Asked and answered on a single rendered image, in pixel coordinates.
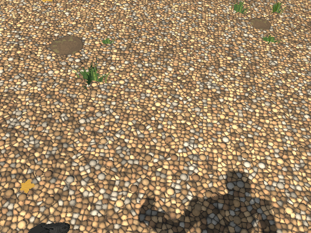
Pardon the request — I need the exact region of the left robot hand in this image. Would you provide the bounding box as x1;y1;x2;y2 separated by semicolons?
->
28;222;70;233

